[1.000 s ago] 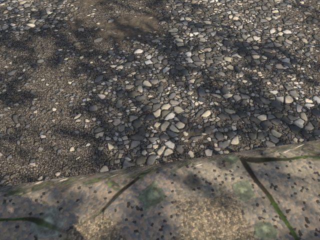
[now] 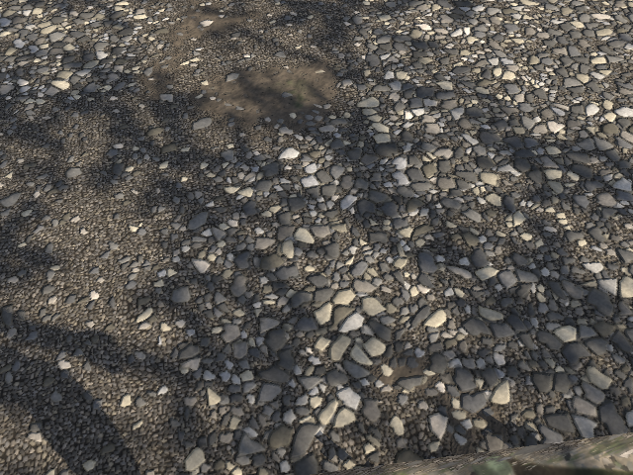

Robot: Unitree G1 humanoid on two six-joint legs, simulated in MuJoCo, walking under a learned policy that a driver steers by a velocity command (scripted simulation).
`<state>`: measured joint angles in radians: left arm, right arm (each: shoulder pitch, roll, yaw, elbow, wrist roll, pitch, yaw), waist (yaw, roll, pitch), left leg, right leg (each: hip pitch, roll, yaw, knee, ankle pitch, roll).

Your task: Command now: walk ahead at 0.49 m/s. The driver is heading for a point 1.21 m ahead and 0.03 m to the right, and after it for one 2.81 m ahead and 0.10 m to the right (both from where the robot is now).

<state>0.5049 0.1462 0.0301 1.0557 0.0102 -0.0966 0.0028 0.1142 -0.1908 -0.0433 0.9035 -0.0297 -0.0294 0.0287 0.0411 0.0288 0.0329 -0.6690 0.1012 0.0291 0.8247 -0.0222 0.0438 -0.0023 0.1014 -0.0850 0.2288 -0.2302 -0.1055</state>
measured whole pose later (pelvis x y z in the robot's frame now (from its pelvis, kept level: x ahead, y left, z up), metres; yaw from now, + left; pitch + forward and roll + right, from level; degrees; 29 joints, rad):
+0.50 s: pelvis +0.26 +0.05 +0.00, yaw +0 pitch -1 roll +0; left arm 0.17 0.24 0.06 0.92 0.03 -0.01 0.00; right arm 0.40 -0.20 -0.04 1.02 0.00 -0.09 0.01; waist -0.02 -0.03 0.04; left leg -0.08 -0.09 0.09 0.25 -0.15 0.11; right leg -0.57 -0.09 0.03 0.87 -0.13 -0.04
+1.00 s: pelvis +0.54 -0.05 -0.09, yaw +0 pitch +1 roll +4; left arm -0.06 0.29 0.08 0.84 0.02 -0.11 -0.06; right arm 0.58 -0.25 -0.05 1.08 -0.07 -0.11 -0.06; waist -0.17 0.00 0.08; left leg 0.15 0.01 0.02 0.65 -0.80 -0.02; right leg -0.58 -0.10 -0.01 0.62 0.25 -0.02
